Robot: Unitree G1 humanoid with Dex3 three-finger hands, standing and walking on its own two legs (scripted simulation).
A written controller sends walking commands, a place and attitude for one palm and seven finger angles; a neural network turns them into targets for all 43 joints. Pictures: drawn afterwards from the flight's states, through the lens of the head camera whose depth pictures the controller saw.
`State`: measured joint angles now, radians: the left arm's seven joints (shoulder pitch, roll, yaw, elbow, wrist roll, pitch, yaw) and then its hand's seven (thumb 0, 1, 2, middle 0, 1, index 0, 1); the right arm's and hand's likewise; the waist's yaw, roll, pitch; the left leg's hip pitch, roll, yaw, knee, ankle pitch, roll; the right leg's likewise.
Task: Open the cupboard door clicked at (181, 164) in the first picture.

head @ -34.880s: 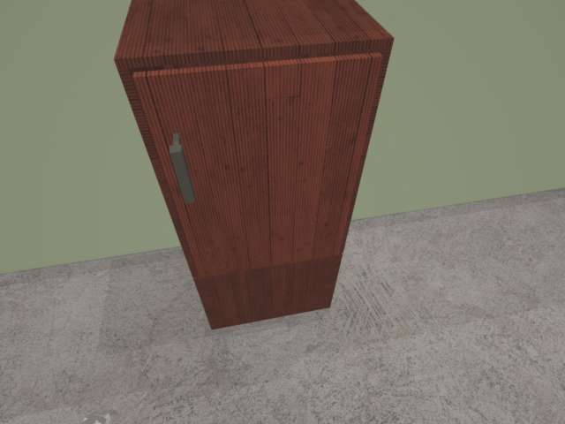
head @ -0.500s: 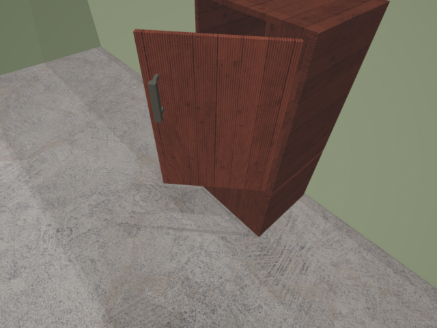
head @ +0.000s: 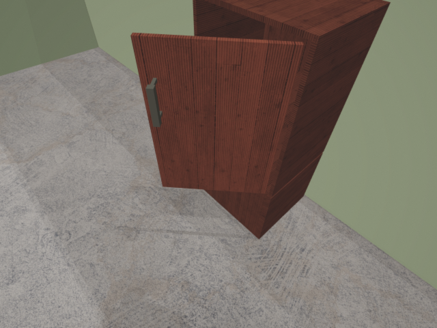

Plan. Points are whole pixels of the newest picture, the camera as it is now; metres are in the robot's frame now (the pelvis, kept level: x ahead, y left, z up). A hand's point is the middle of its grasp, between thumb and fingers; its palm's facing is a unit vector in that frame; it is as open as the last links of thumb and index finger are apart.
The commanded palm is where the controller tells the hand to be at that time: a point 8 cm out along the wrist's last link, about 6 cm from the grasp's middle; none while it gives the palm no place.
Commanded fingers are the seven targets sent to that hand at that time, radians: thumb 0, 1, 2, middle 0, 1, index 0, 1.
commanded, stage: shuffle to correct the standing spot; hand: left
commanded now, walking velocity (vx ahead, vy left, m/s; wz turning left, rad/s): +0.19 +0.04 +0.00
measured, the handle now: (155, 102) +0.66 +0.22 +0.04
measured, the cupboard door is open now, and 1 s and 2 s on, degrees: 43 43 43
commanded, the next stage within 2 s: come to a stop and stand still in 0.50 s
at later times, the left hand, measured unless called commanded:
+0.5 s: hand out of the picture +0.07 +0.17 -0.19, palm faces +0.06 -0.98 -0.16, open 7.4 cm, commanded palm none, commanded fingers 0.00 0.90 0.90 -0.20 -0.30 -0.20 -0.30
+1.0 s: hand (110, 312) +0.19 +0.25 -0.18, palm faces -0.01 -0.98 -0.21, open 7.4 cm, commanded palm none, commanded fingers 0.00 0.90 0.90 -0.20 -0.30 -0.20 -0.30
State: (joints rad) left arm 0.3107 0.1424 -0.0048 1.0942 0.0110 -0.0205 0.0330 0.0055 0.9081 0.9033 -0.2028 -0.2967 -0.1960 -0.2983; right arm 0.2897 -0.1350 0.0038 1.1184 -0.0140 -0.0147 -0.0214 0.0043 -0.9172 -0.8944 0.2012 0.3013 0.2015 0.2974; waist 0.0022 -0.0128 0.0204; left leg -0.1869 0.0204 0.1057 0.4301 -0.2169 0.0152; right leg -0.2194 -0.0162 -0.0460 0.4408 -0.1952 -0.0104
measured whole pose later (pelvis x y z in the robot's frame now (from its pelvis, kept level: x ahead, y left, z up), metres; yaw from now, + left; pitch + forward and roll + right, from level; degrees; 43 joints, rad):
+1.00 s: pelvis +0.14 +0.06 -0.01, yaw -4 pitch +1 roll -1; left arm 0.24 0.20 0.06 0.98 0.02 0.04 0.03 0.00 0.91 0.90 -0.20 -0.30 -0.19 -0.30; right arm 0.12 -0.14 -0.03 0.99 -0.03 -0.01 -0.04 -0.01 -0.94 -0.89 0.21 0.30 0.21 0.30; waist 0.01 -0.02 0.08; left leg -0.37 0.07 0.12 0.49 -0.14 0.04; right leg -0.42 -0.02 -0.04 0.97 -0.48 0.01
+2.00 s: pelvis +0.12 +0.04 +0.00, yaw -3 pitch -1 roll +0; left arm 0.29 0.16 -0.01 1.06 0.01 -0.02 0.03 0.01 0.91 0.90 -0.20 -0.30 -0.20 -0.30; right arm 0.29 -0.16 0.02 1.07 -0.02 -0.01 -0.01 0.01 -0.92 -0.89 0.20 0.30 0.20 0.30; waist 0.00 0.01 0.02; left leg -0.24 0.00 0.07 0.47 -0.22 0.02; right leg -0.22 -0.03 -0.07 0.50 -0.26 -0.01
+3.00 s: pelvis +0.11 +0.01 -0.08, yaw -1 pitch +11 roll -2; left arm 0.52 0.21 0.22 0.02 -0.27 -0.54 -0.22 0.02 0.47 0.72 -0.24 -0.58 -0.23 -0.58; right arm 0.15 -0.26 -0.04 0.53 0.01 -0.23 -0.05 0.01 -0.91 -0.89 0.20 0.30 0.20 0.30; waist 0.06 -0.02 -0.11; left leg -0.82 0.05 -0.02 1.11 -0.49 -0.02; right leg -0.75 -0.01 -0.15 1.08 -0.53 -0.06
